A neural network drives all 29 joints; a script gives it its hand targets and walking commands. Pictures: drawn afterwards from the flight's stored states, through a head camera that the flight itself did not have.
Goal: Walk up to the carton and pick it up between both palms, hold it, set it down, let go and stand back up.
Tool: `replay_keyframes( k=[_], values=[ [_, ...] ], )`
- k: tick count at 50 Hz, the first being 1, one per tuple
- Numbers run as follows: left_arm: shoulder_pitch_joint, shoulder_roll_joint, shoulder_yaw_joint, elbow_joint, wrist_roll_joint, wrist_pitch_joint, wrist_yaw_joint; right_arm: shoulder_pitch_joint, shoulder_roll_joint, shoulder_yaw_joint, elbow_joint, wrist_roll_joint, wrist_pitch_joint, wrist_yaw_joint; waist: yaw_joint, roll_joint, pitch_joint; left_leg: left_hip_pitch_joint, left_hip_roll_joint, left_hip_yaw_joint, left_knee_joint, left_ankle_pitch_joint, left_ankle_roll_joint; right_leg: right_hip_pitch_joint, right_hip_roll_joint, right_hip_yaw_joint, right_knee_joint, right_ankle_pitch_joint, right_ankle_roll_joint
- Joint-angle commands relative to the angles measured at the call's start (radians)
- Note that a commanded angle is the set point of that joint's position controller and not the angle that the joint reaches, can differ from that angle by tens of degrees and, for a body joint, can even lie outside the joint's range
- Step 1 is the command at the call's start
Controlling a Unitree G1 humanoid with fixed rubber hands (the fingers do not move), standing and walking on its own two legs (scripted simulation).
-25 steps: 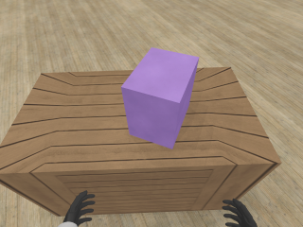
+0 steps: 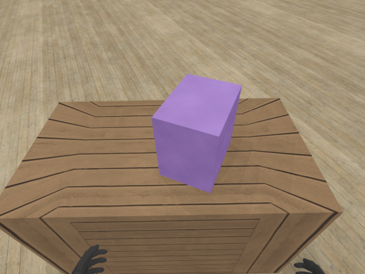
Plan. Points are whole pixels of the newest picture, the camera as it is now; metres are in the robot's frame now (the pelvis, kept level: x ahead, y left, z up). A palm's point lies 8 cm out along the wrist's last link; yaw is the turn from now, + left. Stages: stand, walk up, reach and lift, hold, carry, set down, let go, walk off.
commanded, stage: stand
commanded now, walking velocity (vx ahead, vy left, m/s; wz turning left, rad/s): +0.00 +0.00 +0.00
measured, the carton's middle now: (198, 132) +0.55 -0.01 -0.01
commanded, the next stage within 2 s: none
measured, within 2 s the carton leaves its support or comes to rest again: neither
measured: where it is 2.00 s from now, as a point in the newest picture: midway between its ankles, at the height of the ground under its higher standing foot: outside the picture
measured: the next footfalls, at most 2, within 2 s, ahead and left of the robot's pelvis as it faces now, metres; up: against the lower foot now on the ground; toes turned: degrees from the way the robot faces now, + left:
none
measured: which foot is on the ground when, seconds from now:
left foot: down 0.00-1.00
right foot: down 0.00-1.00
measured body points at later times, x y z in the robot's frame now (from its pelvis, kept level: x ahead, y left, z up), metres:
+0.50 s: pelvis -0.01 +0.00 +0.00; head -0.03 +0.00 +0.45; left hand +0.12 +0.27 -0.11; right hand +0.12 -0.28 -0.09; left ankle -0.02 +0.08 -0.74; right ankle +0.00 -0.09 -0.74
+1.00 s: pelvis -0.03 +0.00 +0.00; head -0.05 -0.01 +0.45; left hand +0.07 +0.27 -0.12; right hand +0.09 -0.29 -0.10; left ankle -0.02 +0.08 -0.74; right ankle +0.00 -0.09 -0.74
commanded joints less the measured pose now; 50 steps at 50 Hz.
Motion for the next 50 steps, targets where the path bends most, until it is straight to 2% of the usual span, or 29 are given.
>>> replay_keyframes(
  k=[1,2,3,4,8,9,10,12,13,14,15,19,21,23,26,28,29,30,31,32,35,39,41,44,46,47,48,49,50],
  values=[
    [-0.040,0.234,0.064,-0.009,0.078,-0.046,-0.005,-0.014,-0.149,-0.067,0.006,-0.066,-0.016,-0.012,-0.002,0.006,-0.092,0.028,0.132,-0.161,-0.099,0.286,-0.019,0.069,-0.145,0.166,0.020,0.136,-0.019],
    [-0.038,0.236,0.064,0.000,0.076,-0.048,-0.006,-0.008,-0.160,-0.067,0.020,-0.065,-0.017,-0.012,0.001,0.008,-0.085,0.030,0.137,-0.165,-0.106,0.308,-0.016,0.071,-0.148,0.166,0.016,0.159,-0.016],
    [-0.038,0.236,0.064,0.004,0.074,-0.047,-0.007,-0.007,-0.170,-0.064,0.022,-0.066,-0.018,-0.014,-0.009,0.031,-0.088,0.038,0.143,-0.164,-0.105,0.330,-0.028,0.068,-0.152,0.169,0.020,0.165,-0.015],
    [-0.043,0.249,0.065,0.018,0.076,-0.045,-0.006,-0.019,-0.175,-0.070,0.019,-0.064,-0.016,-0.012,-0.002,0.009,-0.098,0.053,0.142,-0.166,-0.101,0.333,-0.024,0.072,-0.147,0.161,0.022,0.169,-0.014],
    [-0.041,0.251,0.063,0.043,0.069,-0.045,-0.007,0.011,-0.168,-0.063,0.030,-0.058,-0.015,-0.018,-0.009,0.026,-0.105,0.067,0.147,-0.161,-0.106,0.389,-0.038,0.087,-0.150,0.167,0.027,0.200,-0.017],
    [-0.053,0.237,0.060,0.051,0.072,-0.044,-0.003,-0.013,-0.175,-0.064,0.025,-0.062,-0.014,-0.020,-0.006,0.021,-0.092,0.060,0.143,-0.158,-0.102,0.355,-0.029,0.080,-0.149,0.167,0.013,0.190,-0.015],
    [-0.048,0.241,0.056,0.055,0.072,-0.046,-0.003,0.002,-0.180,-0.065,0.032,-0.056,-0.014,-0.020,-0.005,0.045,-0.087,0.048,0.153,-0.168,-0.111,0.357,-0.033,0.085,-0.155,0.171,0.012,0.185,-0.018],
    [-0.057,0.245,0.059,0.068,0.069,-0.046,-0.004,-0.004,-0.184,-0.066,0.033,-0.060,-0.012,-0.020,-0.006,0.030,-0.083,0.044,0.149,-0.168,-0.121,0.315,-0.026,0.086,-0.152,0.170,0.003,0.160,-0.018],
    [-0.064,0.239,0.060,0.077,0.072,-0.044,-0.005,-0.003,-0.191,-0.069,0.037,-0.062,-0.011,-0.022,-0.010,0.042,-0.080,0.053,0.153,-0.161,-0.133,0.335,-0.041,0.085,-0.149,0.172,0.005,0.166,-0.017],
    [-0.052,0.256,0.061,0.083,0.070,-0.042,-0.004,-0.005,-0.189,-0.063,0.042,-0.057,-0.010,-0.021,0.001,0.034,-0.091,0.049,0.148,-0.163,-0.126,0.314,-0.027,0.093,-0.153,0.174,-0.002,0.166,-0.016],
    [-0.058,0.245,0.060,0.083,0.072,-0.044,-0.005,-0.012,-0.174,-0.064,0.040,-0.057,-0.013,-0.022,-0.009,0.016,-0.087,0.056,0.150,-0.162,-0.127,0.325,-0.040,0.086,-0.147,0.169,-0.002,0.169,-0.012],
    [-0.064,0.258,0.062,0.112,0.065,-0.044,-0.004,-0.008,-0.178,-0.059,0.053,-0.054,-0.012,-0.021,-0.004,0.024,-0.059,0.035,0.147,-0.159,-0.142,0.228,-0.017,0.079,-0.159,0.188,-0.026,0.133,-0.016],
    [-0.057,0.257,0.060,0.122,0.069,-0.047,-0.006,-0.010,-0.181,-0.058,0.059,-0.053,-0.014,-0.018,-0.005,0.010,-0.035,0.016,0.148,-0.173,-0.146,0.187,-0.007,0.078,-0.162,0.196,-0.038,0.115,-0.020],
    [-0.050,0.257,0.060,0.136,0.069,-0.046,-0.008,-0.016,-0.194,-0.060,0.060,-0.055,-0.015,-0.019,-0.005,0.001,-0.047,0.031,0.152,-0.172,-0.152,0.176,-0.006,0.075,-0.158,0.190,-0.047,0.105,-0.016],
    [-0.066,0.258,0.056,0.150,0.069,-0.050,-0.009,-0.014,-0.190,-0.062,0.071,-0.059,-0.015,-0.019,-0.010,0.014,-0.028,0.013,0.154,-0.181,-0.168,0.165,-0.025,0.071,-0.155,0.193,-0.044,0.096,-0.015],
    [-0.059,0.252,0.057,0.164,0.067,-0.051,-0.009,-0.022,-0.190,-0.058,0.085,-0.056,-0.013,-0.017,0.000,0.003,-0.028,0.026,0.147,-0.173,-0.164,0.153,-0.006,0.060,-0.156,0.199,-0.054,0.094,-0.017],
    [-0.063,0.249,0.053,0.170,0.066,-0.054,-0.009,-0.020,-0.181,-0.056,0.082,-0.059,-0.014,-0.017,-0.004,0.027,-0.011,0.009,0.147,-0.173,-0.165,0.136,-0.009,0.062,-0.163,0.202,-0.060,0.088,-0.017],
    [-0.065,0.264,0.059,0.181,0.068,-0.054,-0.010,-0.012,-0.189,-0.061,0.086,-0.056,-0.013,-0.015,-0.011,0.020,-0.024,0.016,0.147,-0.174,-0.177,0.128,-0.012,0.075,-0.157,0.194,-0.055,0.089,-0.015],
    [-0.069,0.255,0.057,0.179,0.072,-0.051,-0.008,-0.021,-0.194,-0.063,0.081,-0.058,-0.012,-0.015,-0.005,0.033,0.007,-0.011,0.146,-0.179,-0.179,0.112,-0.010,0.069,-0.161,0.203,-0.064,0.073,-0.016],
    [-0.066,0.262,0.060,0.180,0.070,-0.052,-0.011,-0.022,-0.187,-0.061,0.086,-0.060,-0.012,-0.017,-0.004,0.001,-0.003,-0.005,0.144,-0.179,-0.177,0.108,-0.008,0.070,-0.158,0.197,-0.065,0.071,-0.014],
    [-0.070,0.266,0.057,0.203,0.069,-0.049,-0.010,-0.019,-0.198,-0.059,0.106,-0.055,-0.012,-0.013,-0.003,-0.010,0.014,-0.006,0.148,-0.185,-0.188,0.078,-0.009,0.068,-0.164,0.207,-0.076,0.060,-0.014],
    [-0.071,0.275,0.057,0.224,0.068,-0.053,-0.010,-0.016,-0.193,-0.060,0.110,-0.053,-0.013,-0.013,-0.017,0.018,0.008,-0.007,0.141,-0.183,-0.192,0.050,-0.007,0.063,-0.166,0.211,-0.090,0.045,-0.015],
    [-0.069,0.276,0.055,0.228,0.066,-0.052,-0.014,0.000,-0.194,-0.056,0.127,-0.050,-0.011,-0.015,-0.004,-0.022,0.020,-0.020,0.145,-0.186,-0.197,0.049,-0.009,0.067,-0.174,0.208,-0.087,0.028,-0.016],
    [-0.075,0.267,0.052,0.243,0.066,-0.051,-0.012,-0.020,-0.198,-0.055,0.125,-0.058,-0.012,-0.017,-0.006,0.016,0.042,-0.017,0.146,-0.190,-0.205,0.029,-0.008,0.048,-0.165,0.215,-0.094,0.029,-0.017],
    [-0.069,0.270,0.051,0.249,0.065,-0.052,-0.013,-0.023,-0.200,-0.055,0.125,-0.053,-0.014,-0.013,-0.002,0.004,0.040,-0.034,0.152,-0.199,-0.216,0.012,-0.006,0.054,-0.168,0.213,-0.087,0.020,-0.015],
    [-0.079,0.271,0.054,0.259,0.063,-0.050,-0.013,-0.025,-0.199,-0.054,0.136,-0.052,-0.013,-0.013,-0.002,0.025,0.033,-0.043,0.151,-0.200,-0.219,0.011,-0.007,0.069,-0.165,0.206,-0.086,0.029,-0.015],
    [-0.075,0.273,0.056,0.254,0.068,-0.049,-0.014,-0.023,-0.198,-0.054,0.139,-0.048,-0.014,-0.017,-0.002,0.007,0.045,-0.029,0.147,-0.194,-0.211,0.032,-0.009,0.057,-0.159,0.210,-0.082,0.038,-0.016],
    [-0.075,0.266,0.050,0.264,0.065,-0.046,-0.013,-0.032,-0.201,-0.055,0.143,-0.052,-0.015,-0.015,0.003,0.026,0.046,-0.039,0.155,-0.195,-0.212,0.027,-0.006,0.050,-0.164,0.212,-0.090,0.034,-0.013],
    [-0.073,0.278,0.056,0.268,0.072,-0.049,-0.014,-0.022,-0.204,-0.057,0.146,-0.052,-0.013,-0.017,-0.008,-0.002,0.048,-0.029,0.146,-0.192,-0.214,0.019,-0.011,0.059,-0.166,0.216,-0.093,0.021,-0.018]
  ],
)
